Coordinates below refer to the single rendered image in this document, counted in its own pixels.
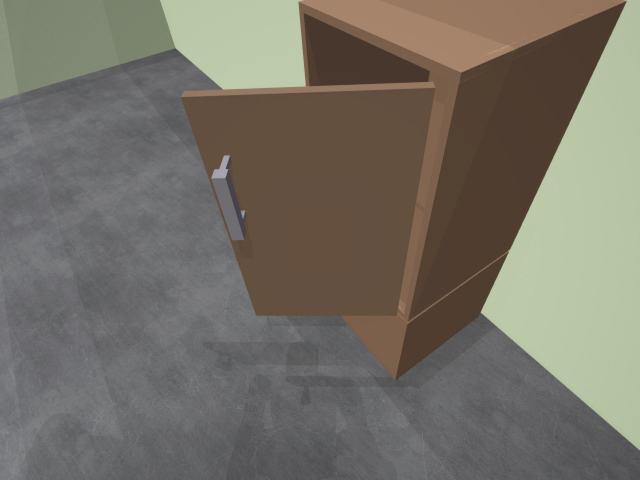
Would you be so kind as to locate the cupboard door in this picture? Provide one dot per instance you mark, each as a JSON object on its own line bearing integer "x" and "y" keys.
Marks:
{"x": 328, "y": 177}

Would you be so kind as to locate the handle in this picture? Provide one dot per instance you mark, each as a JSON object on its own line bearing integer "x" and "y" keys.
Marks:
{"x": 223, "y": 185}

